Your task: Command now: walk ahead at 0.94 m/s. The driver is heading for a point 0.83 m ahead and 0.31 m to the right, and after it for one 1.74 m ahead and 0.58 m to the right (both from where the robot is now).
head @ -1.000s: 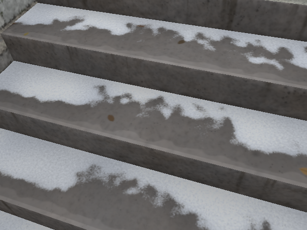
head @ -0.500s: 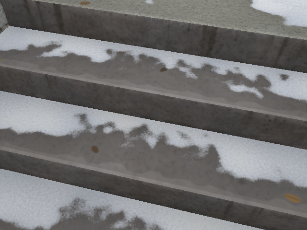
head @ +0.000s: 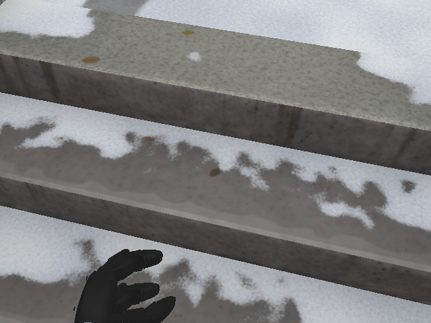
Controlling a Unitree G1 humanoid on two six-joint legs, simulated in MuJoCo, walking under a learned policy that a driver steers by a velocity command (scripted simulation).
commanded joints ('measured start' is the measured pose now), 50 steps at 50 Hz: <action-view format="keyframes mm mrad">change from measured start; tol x64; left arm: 1 277 224 125 121 4 -24 10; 50 344 250 116 255 -30 -102 10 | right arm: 1 -203 -8 -5 -309 -47 -50 35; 50 -673 35 132 -671 -65 71 -37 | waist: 1 79 -125 -133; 50 -51 71 35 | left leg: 1 -787 -97 -115 923 135 44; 10 -1312 58 185 1379 -284 51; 15 54 -100 387 459 5 36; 20 248 442 -631 -492 128 196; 28 -221 310 219 -804 -123 -26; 35 -13 270 432 -354 1981 64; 38 -668 -98 222 927 -9 -62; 45 -1330 -6 119 1615 -391 17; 50 -258 38 298 562 -139 -22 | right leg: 1 691 -305 1086 -976 -432 -51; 12 327 -88 369 -1229 397 -76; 17 683 -173 411 -632 2110 -81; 20 95 122 388 537 390 30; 25 -494 -11 287 1135 181 -85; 34 495 132 -98 224 203 -25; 39 954 -96 970 -796 510 -287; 50 -89 -13 481 -1310 756 -140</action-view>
